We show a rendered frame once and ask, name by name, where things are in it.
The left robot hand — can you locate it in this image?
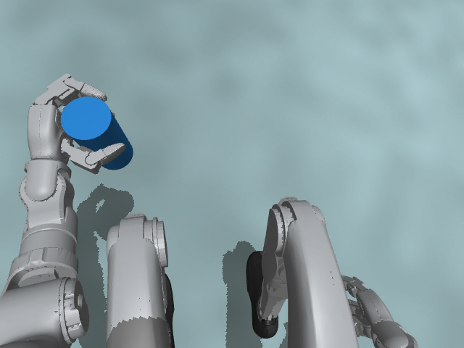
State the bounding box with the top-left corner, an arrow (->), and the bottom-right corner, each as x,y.
28,74 -> 126,174

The left robot arm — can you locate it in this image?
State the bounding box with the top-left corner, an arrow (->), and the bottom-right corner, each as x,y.
0,158 -> 89,348

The right robot foot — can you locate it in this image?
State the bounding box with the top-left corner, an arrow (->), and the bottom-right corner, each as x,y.
246,251 -> 278,339

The right robot hand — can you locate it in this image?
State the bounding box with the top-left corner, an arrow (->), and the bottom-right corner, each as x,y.
341,275 -> 394,339

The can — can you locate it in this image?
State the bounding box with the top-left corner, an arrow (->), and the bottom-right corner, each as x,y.
61,96 -> 133,170

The right robot arm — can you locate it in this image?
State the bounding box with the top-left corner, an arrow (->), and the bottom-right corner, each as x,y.
371,320 -> 419,348

